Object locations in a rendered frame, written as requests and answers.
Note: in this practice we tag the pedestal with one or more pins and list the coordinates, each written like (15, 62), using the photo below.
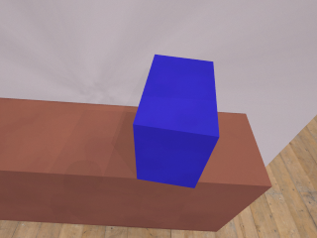
(75, 163)

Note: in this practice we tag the carton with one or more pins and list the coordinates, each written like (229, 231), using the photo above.
(176, 126)

